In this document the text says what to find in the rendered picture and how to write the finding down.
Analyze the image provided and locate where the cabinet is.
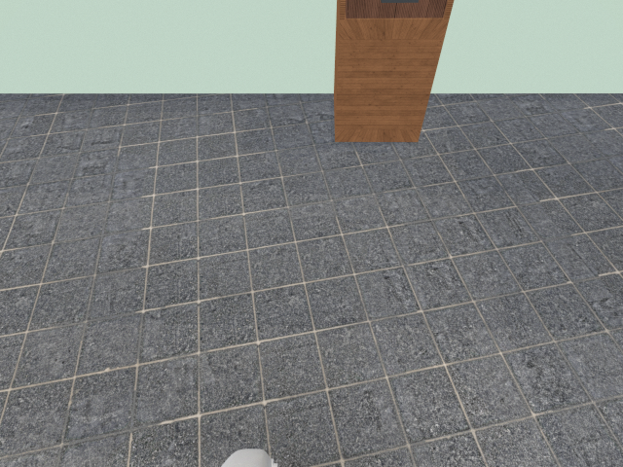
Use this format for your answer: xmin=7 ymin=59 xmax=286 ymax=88
xmin=334 ymin=0 xmax=454 ymax=142

